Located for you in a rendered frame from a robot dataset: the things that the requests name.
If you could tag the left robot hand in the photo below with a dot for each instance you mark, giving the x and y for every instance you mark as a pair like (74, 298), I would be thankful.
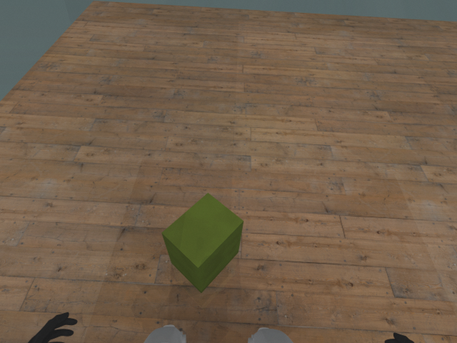
(48, 332)

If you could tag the robot thigh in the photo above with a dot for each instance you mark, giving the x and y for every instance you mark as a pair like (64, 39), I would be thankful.
(269, 336)
(166, 335)

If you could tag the right robot thigh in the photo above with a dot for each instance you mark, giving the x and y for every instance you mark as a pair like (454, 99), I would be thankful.
(269, 336)

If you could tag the carton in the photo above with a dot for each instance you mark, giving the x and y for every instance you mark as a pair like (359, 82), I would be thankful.
(203, 240)

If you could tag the left robot thigh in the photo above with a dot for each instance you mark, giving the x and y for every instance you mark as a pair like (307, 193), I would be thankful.
(166, 335)

